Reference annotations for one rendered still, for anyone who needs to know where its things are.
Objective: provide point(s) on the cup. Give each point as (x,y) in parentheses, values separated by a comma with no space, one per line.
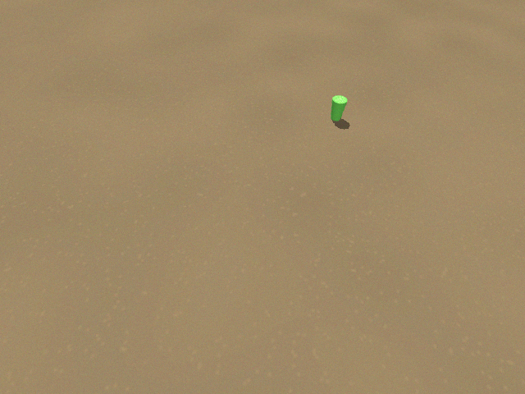
(337,107)

